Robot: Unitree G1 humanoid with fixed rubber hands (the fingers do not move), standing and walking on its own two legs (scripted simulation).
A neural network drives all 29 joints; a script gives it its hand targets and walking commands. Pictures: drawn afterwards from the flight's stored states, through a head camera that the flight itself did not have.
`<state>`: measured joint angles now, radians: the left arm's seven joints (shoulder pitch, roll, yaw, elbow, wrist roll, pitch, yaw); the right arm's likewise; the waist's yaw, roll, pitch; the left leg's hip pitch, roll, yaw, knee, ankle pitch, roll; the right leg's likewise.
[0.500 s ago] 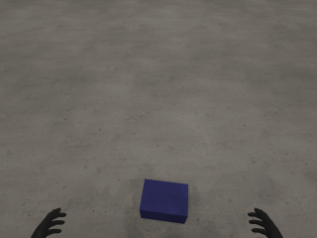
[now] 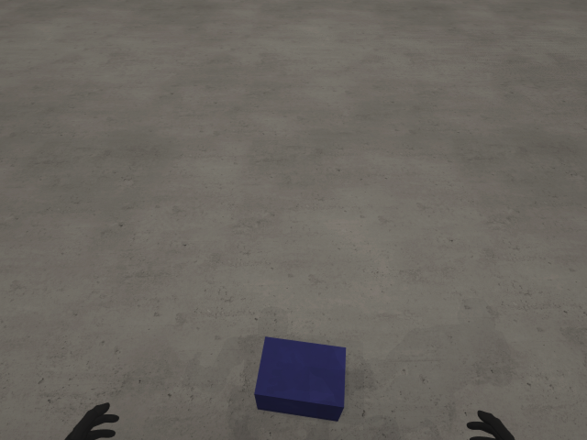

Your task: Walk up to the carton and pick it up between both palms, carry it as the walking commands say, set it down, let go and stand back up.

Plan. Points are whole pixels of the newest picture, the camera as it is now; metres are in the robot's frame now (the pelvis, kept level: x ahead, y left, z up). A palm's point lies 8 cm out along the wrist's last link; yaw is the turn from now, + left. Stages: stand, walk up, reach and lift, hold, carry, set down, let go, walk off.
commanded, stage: stand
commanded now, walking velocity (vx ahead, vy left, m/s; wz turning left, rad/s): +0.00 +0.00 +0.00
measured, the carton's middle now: (301, 378) +0.41 -0.02 -0.70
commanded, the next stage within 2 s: none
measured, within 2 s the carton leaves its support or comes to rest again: neither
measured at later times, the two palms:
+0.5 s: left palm out of the picture +0.08 +0.31 -0.10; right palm out of the picture +0.08 -0.30 -0.10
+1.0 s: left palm out of the picture +0.08 +0.32 -0.10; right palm out of the picture +0.08 -0.30 -0.10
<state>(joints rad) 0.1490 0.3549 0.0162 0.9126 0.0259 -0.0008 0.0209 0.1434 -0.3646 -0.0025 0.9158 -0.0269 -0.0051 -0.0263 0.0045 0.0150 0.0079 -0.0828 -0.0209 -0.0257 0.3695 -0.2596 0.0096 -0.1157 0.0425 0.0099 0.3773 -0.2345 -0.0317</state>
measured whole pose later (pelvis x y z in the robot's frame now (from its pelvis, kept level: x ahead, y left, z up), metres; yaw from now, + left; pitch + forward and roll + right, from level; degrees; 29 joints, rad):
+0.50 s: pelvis -0.01 +0.00 +0.00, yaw +0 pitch -2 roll +0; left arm 0.13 0.38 0.01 1.01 0.02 -0.01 0.01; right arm 0.14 -0.38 0.00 1.00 -0.02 -0.01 -0.02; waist 0.01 0.01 0.01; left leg -0.07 -0.02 -0.02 0.32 -0.21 0.01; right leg -0.10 0.04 0.01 0.33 -0.19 -0.03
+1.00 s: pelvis -0.02 +0.01 +0.00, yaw +0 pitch -2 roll +0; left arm 0.11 0.39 0.00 1.05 0.01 -0.01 0.01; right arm 0.12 -0.39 0.00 1.04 -0.01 -0.02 -0.02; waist 0.00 0.01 0.02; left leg -0.07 -0.03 -0.02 0.30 -0.20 0.02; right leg -0.10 0.03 0.02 0.32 -0.18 -0.02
